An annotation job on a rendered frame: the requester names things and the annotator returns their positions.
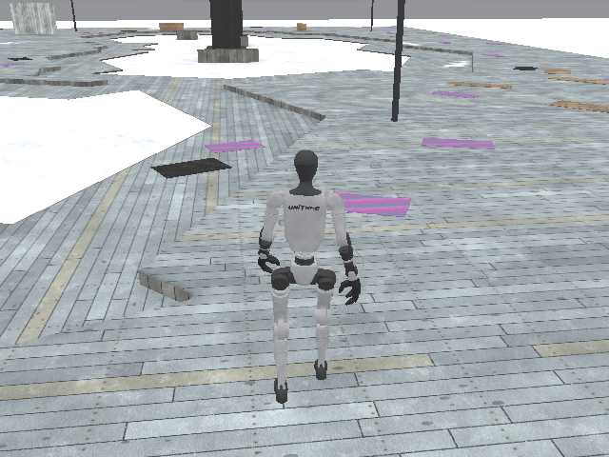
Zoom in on left robot foot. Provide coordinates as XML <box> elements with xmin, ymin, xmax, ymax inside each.
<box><xmin>274</xmin><ymin>378</ymin><xmax>288</xmax><ymax>404</ymax></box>

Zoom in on robot left hand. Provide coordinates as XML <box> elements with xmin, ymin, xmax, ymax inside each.
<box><xmin>258</xmin><ymin>255</ymin><xmax>280</xmax><ymax>273</ymax></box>

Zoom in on robot right upper arm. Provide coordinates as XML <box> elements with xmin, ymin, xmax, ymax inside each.
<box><xmin>325</xmin><ymin>192</ymin><xmax>348</xmax><ymax>247</ymax></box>

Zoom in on right robot forearm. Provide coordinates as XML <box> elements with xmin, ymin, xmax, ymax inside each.
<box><xmin>339</xmin><ymin>233</ymin><xmax>359</xmax><ymax>281</ymax></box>

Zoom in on left robot forearm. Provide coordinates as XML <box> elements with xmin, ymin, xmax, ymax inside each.
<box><xmin>258</xmin><ymin>227</ymin><xmax>272</xmax><ymax>259</ymax></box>

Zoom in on robot left thigh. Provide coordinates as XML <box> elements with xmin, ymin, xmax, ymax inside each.
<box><xmin>271</xmin><ymin>267</ymin><xmax>291</xmax><ymax>340</ymax></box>

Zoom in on robot right hand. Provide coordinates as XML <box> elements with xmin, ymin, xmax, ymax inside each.
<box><xmin>339</xmin><ymin>278</ymin><xmax>361</xmax><ymax>305</ymax></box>

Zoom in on robot left upper arm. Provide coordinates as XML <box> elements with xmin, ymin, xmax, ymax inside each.
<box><xmin>261</xmin><ymin>190</ymin><xmax>286</xmax><ymax>242</ymax></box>

